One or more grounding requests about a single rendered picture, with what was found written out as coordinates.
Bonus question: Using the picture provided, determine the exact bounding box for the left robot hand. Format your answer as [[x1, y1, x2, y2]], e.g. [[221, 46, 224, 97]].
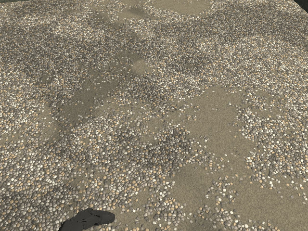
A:
[[58, 208, 116, 231]]

